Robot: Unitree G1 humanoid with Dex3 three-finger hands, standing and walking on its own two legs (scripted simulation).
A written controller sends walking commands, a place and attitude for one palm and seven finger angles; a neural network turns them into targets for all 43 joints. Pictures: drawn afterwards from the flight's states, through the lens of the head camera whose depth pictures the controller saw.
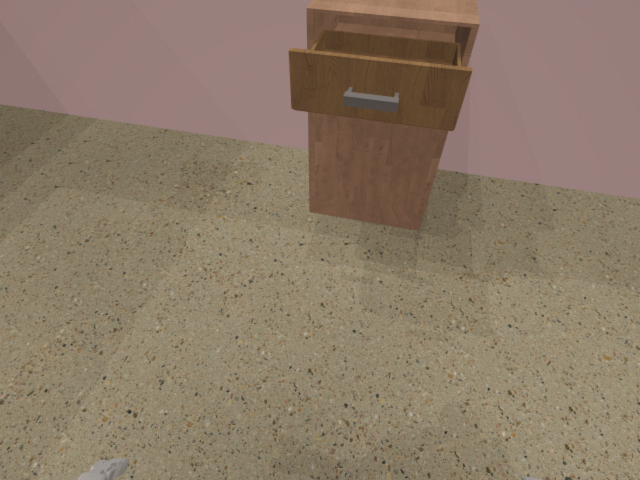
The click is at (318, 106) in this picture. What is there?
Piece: drawer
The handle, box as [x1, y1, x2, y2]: [343, 87, 398, 112]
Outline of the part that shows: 344,93 343,105 396,112 398,93 395,92 395,95 393,97 356,93 351,91 352,87 349,87 348,90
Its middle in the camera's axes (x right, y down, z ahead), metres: +0.13 -0.36 +0.99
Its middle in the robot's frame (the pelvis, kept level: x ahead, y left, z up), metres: +0.99 -0.08 -0.01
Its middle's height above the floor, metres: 0.76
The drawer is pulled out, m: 0.28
